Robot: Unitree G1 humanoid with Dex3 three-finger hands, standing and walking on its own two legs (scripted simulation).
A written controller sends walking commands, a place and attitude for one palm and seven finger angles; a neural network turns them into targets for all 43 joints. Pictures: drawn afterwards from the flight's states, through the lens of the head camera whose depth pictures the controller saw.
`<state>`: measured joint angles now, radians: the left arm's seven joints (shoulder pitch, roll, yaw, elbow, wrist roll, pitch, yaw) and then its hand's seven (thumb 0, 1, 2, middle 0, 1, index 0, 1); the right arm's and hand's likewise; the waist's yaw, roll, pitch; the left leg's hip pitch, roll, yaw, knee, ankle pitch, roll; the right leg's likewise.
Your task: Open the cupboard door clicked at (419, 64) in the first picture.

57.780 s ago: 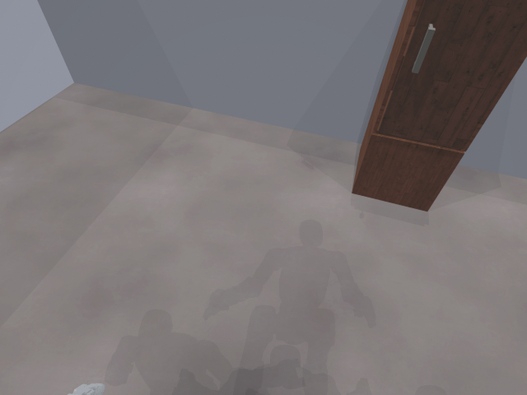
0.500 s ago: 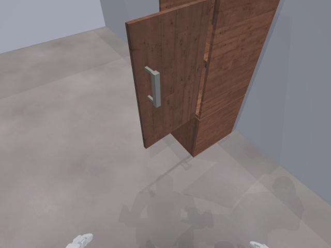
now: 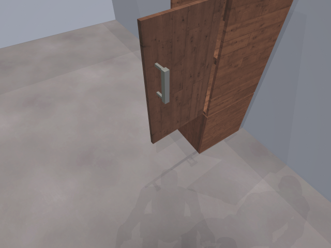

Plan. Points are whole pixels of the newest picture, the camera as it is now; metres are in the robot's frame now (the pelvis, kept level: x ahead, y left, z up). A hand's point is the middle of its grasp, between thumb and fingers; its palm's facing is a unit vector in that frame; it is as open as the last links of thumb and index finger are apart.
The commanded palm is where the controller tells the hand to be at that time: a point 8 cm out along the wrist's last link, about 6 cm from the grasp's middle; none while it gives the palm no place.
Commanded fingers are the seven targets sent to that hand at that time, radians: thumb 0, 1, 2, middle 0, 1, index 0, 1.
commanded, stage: let the arm hang, fingers relaxed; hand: left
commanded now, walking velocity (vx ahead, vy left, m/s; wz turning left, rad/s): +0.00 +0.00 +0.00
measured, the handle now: (161, 83) +0.64 +0.06 +0.02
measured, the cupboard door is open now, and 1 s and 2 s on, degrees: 94 94 94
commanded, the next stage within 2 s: look to check the result in 0.36 s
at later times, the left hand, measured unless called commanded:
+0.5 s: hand out of the picture +0.09 +0.22 -0.16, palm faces -0.01 -0.96 -0.29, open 7.3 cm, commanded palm none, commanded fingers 0.00 0.90 0.90 -0.20 -0.30 -0.20 -0.30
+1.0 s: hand out of the picture +0.11 +0.22 -0.16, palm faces -0.02 -0.95 -0.30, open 7.3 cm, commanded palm none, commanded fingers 0.00 0.90 0.90 -0.20 -0.30 -0.20 -0.30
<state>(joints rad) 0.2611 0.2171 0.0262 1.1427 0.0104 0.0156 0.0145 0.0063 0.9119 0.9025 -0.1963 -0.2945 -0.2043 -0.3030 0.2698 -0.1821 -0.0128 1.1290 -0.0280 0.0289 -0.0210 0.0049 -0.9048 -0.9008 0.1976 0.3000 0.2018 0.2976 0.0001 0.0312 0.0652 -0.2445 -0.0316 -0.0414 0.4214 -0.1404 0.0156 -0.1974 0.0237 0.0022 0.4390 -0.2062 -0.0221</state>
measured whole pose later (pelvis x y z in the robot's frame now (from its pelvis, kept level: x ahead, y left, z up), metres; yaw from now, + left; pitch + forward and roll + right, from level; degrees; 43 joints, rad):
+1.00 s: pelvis +0.04 -0.01 +0.01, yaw -1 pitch -2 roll +0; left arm 0.11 0.28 0.01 1.14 0.01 -0.01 0.01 0.01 0.91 0.90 -0.20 -0.29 -0.21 -0.30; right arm 0.10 -0.28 0.00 1.13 -0.02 0.01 -0.01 0.00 -0.90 -0.90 0.20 0.30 0.20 0.30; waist 0.00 0.01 0.08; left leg -0.14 -0.02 -0.04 0.32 -0.15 0.01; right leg -0.09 0.03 0.01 0.33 -0.21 -0.03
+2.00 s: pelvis +0.05 -0.01 +0.01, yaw -1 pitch -2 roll +0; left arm 0.13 0.29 0.01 1.13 0.01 -0.01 0.01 0.01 0.91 0.90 -0.20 -0.29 -0.21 -0.30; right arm 0.12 -0.28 0.00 1.14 -0.02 0.00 -0.02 0.00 -0.90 -0.90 0.20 0.30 0.20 0.30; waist 0.00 0.00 0.06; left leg -0.11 -0.02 -0.03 0.30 -0.16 0.00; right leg -0.06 0.03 0.02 0.31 -0.21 -0.03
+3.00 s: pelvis +0.03 -0.04 -0.02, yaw -13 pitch -1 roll +2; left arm 0.20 0.22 0.07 0.96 0.02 0.04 -0.02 0.01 0.91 0.90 -0.20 -0.29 -0.21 -0.30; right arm 0.17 -0.22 -0.05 1.00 -0.02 0.05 -0.04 0.00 -0.90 -0.90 0.20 0.30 0.20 0.30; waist 0.03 0.01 0.12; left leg -0.30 0.07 0.11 0.72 -0.41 -0.03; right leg -0.28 0.02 0.03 0.66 -0.36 -0.05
